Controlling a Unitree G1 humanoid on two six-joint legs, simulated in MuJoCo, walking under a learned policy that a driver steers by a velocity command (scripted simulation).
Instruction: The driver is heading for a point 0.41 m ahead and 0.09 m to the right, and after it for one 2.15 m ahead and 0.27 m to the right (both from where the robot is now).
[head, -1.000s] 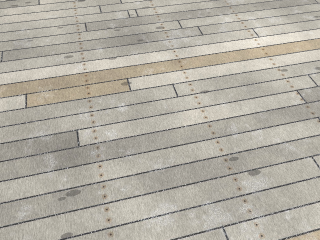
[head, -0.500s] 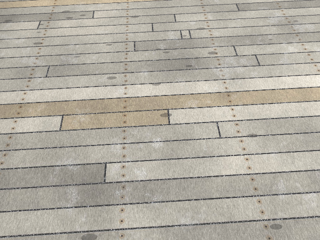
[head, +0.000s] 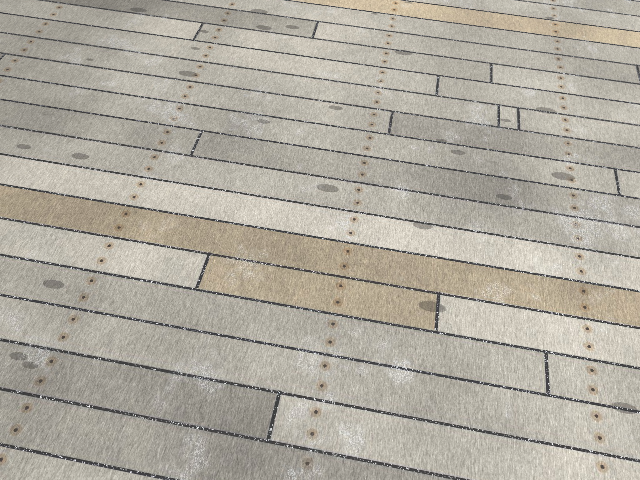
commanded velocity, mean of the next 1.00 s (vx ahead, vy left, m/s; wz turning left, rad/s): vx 0.25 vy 0.00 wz -0.19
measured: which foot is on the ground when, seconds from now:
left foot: down 0.00-0.32, up 0.34-0.76, down 0.78-1.00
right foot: up 0.00-0.30, down 0.32-1.00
